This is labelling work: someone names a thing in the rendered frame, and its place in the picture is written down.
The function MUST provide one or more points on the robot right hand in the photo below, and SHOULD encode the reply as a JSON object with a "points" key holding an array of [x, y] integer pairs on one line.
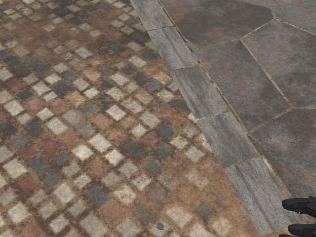
{"points": [[304, 205]]}

